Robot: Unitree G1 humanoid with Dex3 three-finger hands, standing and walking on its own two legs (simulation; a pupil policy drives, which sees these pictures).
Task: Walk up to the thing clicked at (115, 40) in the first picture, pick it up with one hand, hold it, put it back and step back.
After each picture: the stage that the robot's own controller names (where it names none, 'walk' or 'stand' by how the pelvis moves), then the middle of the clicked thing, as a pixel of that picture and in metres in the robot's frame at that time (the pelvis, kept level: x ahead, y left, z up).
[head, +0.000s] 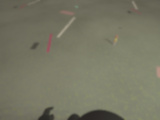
stand; (115, 40) +1.81 -0.54 -0.65
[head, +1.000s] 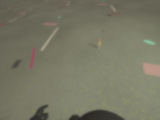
walk; (99, 44) +1.73 -0.04 -0.62
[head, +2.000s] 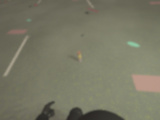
walk; (79, 56) +1.11 +0.31 -0.64
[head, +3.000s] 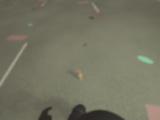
walk; (79, 75) +0.72 +0.26 -0.65
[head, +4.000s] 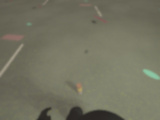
walk; (79, 89) +0.50 +0.19 -0.65
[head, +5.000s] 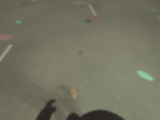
stand; (73, 94) +0.41 +0.20 -0.65
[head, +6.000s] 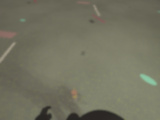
stand; (74, 95) +0.39 +0.19 -0.65
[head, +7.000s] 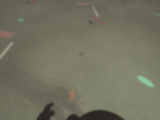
stand; (71, 96) +0.38 +0.21 -0.65
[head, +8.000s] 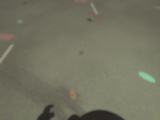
stand; (72, 95) +0.38 +0.23 -0.66
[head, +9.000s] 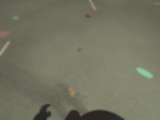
stand; (71, 92) +0.38 +0.24 -0.64
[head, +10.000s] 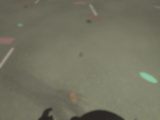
stand; (73, 98) +0.35 +0.23 -0.66
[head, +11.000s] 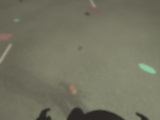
stand; (73, 90) +0.39 +0.26 -0.64
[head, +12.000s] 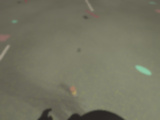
walk; (73, 91) +0.41 +0.23 -0.65
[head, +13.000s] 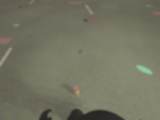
stand; (76, 91) +0.44 +0.21 -0.65
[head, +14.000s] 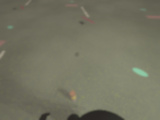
stand; (73, 96) +0.39 +0.22 -0.65
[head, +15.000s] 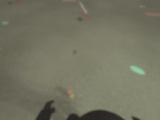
stand; (71, 94) +0.38 +0.23 -0.65
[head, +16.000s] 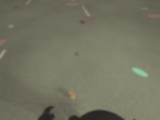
stand; (72, 95) +0.39 +0.24 -0.66
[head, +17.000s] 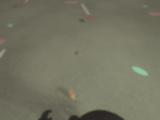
stand; (72, 95) +0.39 +0.24 -0.66
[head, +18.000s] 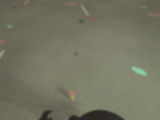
stand; (71, 95) +0.39 +0.24 -0.66
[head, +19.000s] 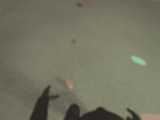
go down; (69, 85) +0.41 +0.24 -0.61
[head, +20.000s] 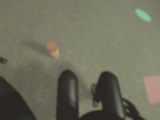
go down; (54, 51) +0.46 +0.28 -0.23
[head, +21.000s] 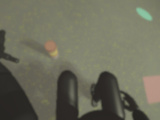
close in; (53, 51) +0.46 +0.28 -0.24
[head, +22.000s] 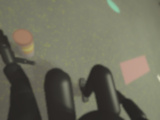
close in; (26, 46) +0.45 +0.30 -0.16
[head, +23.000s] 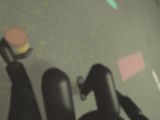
lift; (20, 46) +0.44 +0.31 -0.16
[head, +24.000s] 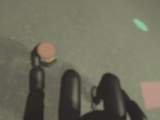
lift; (48, 55) +0.36 +0.30 -0.05
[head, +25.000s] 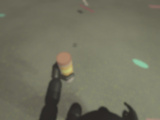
hold; (66, 69) +0.32 +0.17 +0.08
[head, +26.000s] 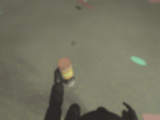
hold; (67, 74) +0.32 +0.17 +0.02
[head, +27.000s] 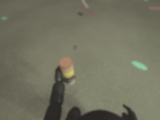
hold; (68, 73) +0.32 +0.17 +0.04
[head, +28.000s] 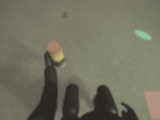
crouch; (58, 56) +0.43 +0.22 -0.03
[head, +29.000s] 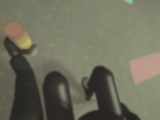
lower; (24, 43) +0.47 +0.31 -0.14
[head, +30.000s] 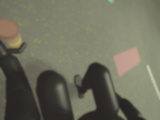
lower; (12, 41) +0.46 +0.32 -0.17
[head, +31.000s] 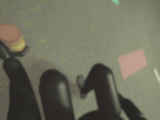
lower; (16, 44) +0.44 +0.33 -0.17
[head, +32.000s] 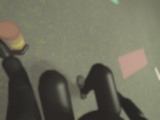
lower; (16, 43) +0.45 +0.33 -0.16
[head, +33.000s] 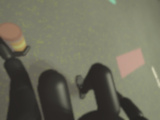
loosen; (17, 44) +0.45 +0.31 -0.17
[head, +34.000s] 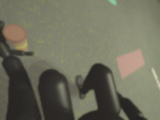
withdraw; (19, 44) +0.45 +0.31 -0.17
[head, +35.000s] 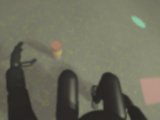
walk; (56, 51) +0.47 +0.27 -0.22
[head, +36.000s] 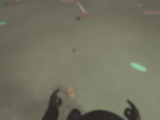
stand; (71, 93) +0.41 +0.22 -0.58
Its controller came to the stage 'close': yes
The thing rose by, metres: 0.70
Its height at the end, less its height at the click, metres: +0.00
